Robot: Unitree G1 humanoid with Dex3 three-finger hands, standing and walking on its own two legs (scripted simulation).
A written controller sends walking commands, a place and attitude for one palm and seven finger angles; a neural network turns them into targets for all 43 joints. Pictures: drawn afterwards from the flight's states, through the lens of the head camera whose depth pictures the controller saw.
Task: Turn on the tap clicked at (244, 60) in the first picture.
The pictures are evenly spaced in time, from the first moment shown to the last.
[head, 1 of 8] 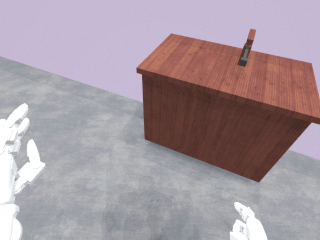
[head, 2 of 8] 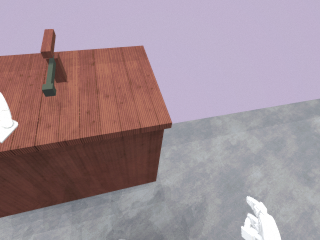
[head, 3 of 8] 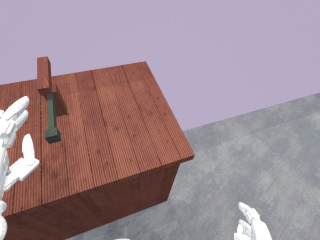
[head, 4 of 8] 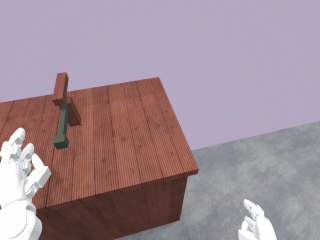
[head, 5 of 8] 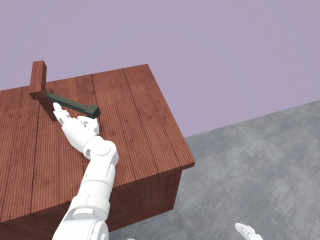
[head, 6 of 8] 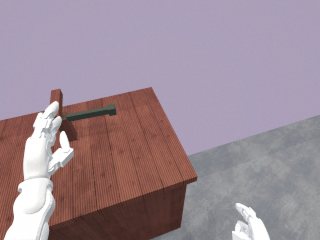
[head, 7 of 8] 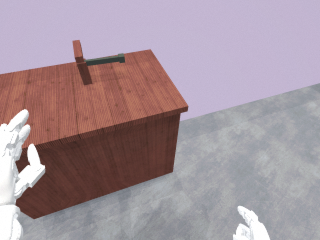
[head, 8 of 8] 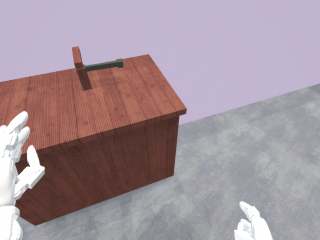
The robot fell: no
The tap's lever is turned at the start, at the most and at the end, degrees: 0 86 86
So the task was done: yes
